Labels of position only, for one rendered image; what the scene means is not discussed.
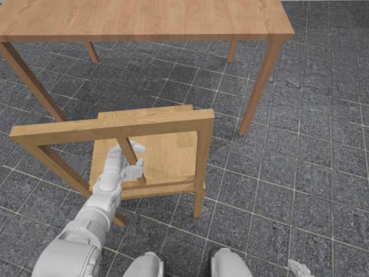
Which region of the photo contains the right robot hand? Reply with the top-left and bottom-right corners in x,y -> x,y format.
288,259 -> 315,277

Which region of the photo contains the robot left upper arm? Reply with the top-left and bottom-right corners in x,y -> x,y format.
34,239 -> 101,277

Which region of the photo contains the chair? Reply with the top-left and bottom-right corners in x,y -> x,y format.
9,104 -> 215,226

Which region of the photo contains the left robot hand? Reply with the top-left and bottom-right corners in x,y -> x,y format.
103,140 -> 146,181

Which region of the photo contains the table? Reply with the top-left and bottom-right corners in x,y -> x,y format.
0,0 -> 295,135

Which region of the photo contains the robot left shin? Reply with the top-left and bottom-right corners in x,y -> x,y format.
144,252 -> 159,258

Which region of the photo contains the left robot thigh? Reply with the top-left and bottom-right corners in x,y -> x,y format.
123,255 -> 164,277

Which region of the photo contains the robot left forearm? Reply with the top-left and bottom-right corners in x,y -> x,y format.
31,172 -> 122,277

